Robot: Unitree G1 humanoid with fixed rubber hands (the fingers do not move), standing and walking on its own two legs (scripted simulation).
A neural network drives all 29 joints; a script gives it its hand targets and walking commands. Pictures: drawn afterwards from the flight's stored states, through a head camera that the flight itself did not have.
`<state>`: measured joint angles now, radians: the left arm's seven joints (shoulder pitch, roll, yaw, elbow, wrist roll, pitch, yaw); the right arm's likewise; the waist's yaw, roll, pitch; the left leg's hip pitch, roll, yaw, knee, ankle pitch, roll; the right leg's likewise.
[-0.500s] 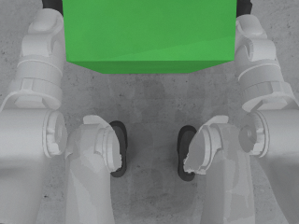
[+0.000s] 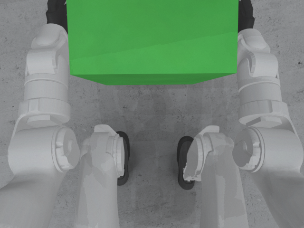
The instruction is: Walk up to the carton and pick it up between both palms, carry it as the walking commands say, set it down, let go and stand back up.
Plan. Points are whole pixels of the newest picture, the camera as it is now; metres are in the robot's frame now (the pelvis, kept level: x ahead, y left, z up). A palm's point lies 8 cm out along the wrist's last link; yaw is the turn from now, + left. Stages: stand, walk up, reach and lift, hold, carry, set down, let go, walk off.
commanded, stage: reach and lift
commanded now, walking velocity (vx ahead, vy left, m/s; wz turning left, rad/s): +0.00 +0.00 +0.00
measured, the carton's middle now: (150, 23) +0.56 +0.04 -0.17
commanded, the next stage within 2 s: none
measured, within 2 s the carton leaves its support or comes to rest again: neither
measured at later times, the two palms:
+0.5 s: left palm (39, 19) +0.50 +0.22 -0.03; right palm (264, 24) +0.52 -0.16 -0.03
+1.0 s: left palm (6, 6) +0.49 +0.22 +0.05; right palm (303, 12) +0.50 -0.16 +0.05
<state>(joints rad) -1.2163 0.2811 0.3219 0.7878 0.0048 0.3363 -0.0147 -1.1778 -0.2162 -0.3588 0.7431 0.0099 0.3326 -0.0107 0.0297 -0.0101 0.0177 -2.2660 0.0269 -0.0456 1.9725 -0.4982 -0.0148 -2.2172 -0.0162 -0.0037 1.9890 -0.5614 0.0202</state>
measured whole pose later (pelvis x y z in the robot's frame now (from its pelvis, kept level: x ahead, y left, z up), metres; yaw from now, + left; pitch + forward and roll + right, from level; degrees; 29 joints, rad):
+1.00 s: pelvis +0.01 +0.00 +0.12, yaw +1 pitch +46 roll -2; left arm -0.99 0.16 0.42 0.65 0.15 0.42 -0.10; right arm -0.96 -0.10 -0.47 0.61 -0.11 0.42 0.09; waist 0.01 -0.01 -0.17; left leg -1.93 0.02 -0.04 1.55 -0.42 -0.02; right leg -1.88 -0.01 -0.01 1.57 -0.48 0.01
